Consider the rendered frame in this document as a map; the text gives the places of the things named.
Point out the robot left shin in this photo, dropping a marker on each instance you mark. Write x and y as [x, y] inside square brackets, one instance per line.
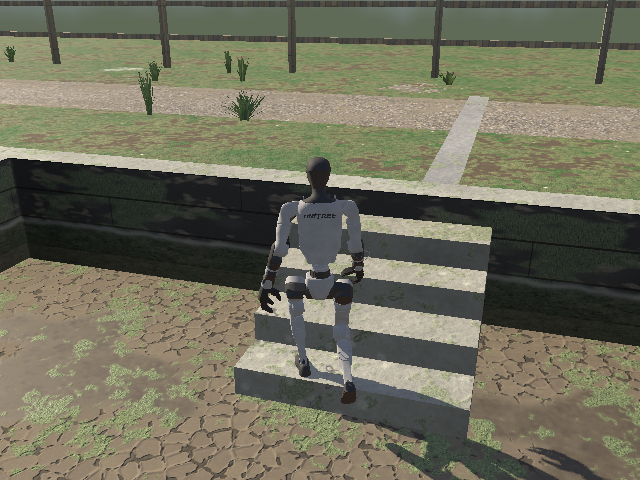
[298, 332]

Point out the robot right hand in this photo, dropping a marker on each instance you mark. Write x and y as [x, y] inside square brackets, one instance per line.
[350, 270]

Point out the robot left forearm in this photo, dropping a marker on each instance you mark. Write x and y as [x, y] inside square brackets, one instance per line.
[271, 270]

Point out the right robot upper arm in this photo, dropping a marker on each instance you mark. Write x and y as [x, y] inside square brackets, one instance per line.
[350, 209]

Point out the robot left hand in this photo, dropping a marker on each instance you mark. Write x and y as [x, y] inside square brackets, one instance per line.
[264, 299]

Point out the left robot thigh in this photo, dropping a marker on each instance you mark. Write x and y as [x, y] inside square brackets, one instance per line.
[295, 288]

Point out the robot right forearm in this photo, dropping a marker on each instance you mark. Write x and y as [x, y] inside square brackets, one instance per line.
[357, 259]

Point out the left robot upper arm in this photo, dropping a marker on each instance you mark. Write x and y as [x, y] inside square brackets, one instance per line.
[287, 211]

